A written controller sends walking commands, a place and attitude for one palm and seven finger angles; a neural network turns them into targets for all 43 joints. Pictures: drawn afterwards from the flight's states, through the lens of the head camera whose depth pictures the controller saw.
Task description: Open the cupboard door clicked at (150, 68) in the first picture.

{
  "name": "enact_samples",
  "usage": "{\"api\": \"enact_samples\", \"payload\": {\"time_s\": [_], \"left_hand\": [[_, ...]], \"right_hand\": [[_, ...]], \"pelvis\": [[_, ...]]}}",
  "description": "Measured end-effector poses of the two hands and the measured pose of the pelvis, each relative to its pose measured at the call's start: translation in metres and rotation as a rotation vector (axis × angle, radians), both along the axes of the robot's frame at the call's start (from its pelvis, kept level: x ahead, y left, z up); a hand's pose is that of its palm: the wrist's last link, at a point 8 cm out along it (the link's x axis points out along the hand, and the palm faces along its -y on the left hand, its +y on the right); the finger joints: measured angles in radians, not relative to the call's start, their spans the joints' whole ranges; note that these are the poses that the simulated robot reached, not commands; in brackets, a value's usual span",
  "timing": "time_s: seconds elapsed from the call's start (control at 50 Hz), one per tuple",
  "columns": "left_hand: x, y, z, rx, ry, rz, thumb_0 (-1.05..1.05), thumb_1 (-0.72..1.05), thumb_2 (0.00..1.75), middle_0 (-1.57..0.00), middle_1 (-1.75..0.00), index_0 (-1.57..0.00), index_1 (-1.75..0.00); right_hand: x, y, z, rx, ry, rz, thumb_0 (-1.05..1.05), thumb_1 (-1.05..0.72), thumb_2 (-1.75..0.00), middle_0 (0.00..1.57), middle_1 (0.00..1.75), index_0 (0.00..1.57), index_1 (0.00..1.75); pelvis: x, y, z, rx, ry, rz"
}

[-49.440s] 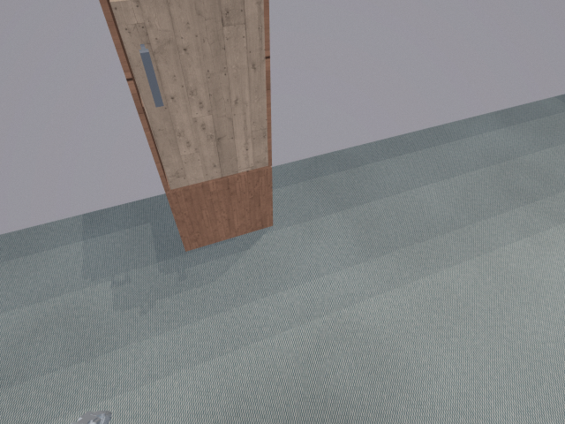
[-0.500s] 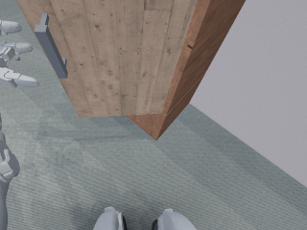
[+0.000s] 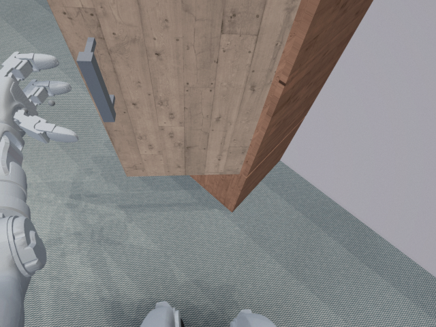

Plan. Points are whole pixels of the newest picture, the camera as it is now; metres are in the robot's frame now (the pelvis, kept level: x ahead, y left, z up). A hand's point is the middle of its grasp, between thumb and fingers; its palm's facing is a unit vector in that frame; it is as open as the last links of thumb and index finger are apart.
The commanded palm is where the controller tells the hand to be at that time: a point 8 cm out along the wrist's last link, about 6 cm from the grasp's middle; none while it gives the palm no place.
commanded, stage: move the hooked fingers beside the handle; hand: left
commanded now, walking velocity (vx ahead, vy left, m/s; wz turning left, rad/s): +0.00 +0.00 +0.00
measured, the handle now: (100, 83) +0.53 +0.19 +0.10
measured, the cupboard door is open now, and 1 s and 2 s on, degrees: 46 46 45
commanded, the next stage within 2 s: slide the fingers in behind the handle in 0.20 s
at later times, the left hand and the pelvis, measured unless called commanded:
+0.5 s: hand (58, 101) +0.48 +0.25 +0.10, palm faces +0.01 -1.00 +0.00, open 14.0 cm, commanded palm +0.46 +0.29 +0.09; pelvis -0.01 -0.01 +0.00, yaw +0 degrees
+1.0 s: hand (84, 102) +0.48 +0.21 +0.10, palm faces +0.01 -1.00 +0.01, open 14.0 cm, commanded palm +0.46 +0.26 +0.09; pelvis -0.01 -0.01 +0.00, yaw +0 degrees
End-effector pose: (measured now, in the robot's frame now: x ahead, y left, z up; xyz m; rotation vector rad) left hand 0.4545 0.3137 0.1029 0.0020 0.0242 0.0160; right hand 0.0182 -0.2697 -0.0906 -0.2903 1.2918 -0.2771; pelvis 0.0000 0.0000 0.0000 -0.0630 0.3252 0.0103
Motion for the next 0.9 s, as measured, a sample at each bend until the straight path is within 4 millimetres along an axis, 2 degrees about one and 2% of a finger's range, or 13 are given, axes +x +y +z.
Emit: {"api": "enact_samples", "payload": {"time_s": [0.18,0.4,0.56,0.68,0.9], "left_hand": [[-0.007,-0.008,-0.001,0.006,0.004,0.012,-0.01,-0.5,0.3,-0.3,-1.2,-0.3,-1.2],[0.0,-0.006,0.001,0.011,0.013,0.016,-0.01,-0.5,0.3,-0.3,-1.2,-0.3,-1.2],[0.003,-0.016,-0.002,-0.003,0.011,-0.013,-0.01,-0.5,0.3,-0.29,-1.2,-0.3,-1.2],[0.006,-0.027,-0.006,0.0,0.003,-0.005,-0.01,-0.5,0.3,-0.3,-1.2,-0.3,-1.2],[0.007,-0.039,-0.004,0.012,0.005,0.002,-0.01,-0.5,0.3,-0.3,-1.2,-0.3,-1.2]], "right_hand": [[0.0,-0.005,-0.001,-0.001,-0.022,0.008,0.0,-0.9,-0.9,0.2,0.3,0.2,0.3],[-0.03,-0.011,-0.003,-0.014,0.032,-0.025,0.0,-0.9,-0.9,0.2,0.3,0.2,0.3],[-0.048,-0.011,-0.002,-0.011,0.083,-0.049,0.0,-0.9,-0.9,0.2,0.3,0.2,0.3],[-0.045,-0.008,-0.002,-0.002,0.072,-0.053,0.0,-0.9,-0.9,0.2,0.3,0.2,0.3],[-0.023,0.0,-0.007,0.031,0.021,-0.031,0.0,-0.9,-0.9,0.2,0.3,0.2,0.3]], "pelvis": [[-0.006,-0.004,-0.001,0.004,-0.01,0.003],[-0.013,-0.01,-0.005,0.001,0.001,0.003],[-0.012,-0.01,-0.004,0.001,0.008,-0.002],[-0.01,-0.008,-0.003,0.002,0.006,-0.005],[-0.006,-0.007,-0.002,0.007,-0.001,-0.001]]}}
